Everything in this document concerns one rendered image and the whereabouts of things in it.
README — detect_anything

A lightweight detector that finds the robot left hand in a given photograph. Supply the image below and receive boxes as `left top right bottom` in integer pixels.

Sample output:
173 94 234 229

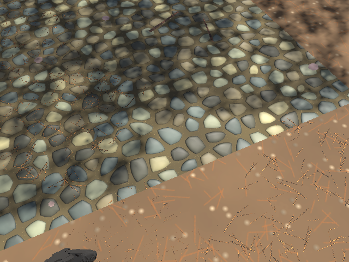
44 248 97 262

